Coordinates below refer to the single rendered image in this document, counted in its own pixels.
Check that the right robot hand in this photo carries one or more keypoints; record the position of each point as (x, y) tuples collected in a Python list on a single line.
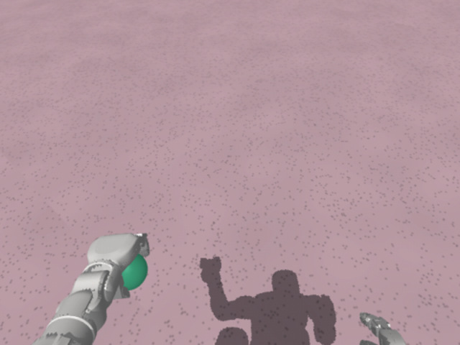
[(380, 328)]

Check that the left robot arm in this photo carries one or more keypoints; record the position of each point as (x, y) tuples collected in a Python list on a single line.
[(81, 314)]

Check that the ball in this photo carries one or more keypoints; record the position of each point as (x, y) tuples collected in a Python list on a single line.
[(135, 274)]

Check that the left robot hand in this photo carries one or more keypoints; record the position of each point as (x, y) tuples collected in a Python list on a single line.
[(121, 249)]

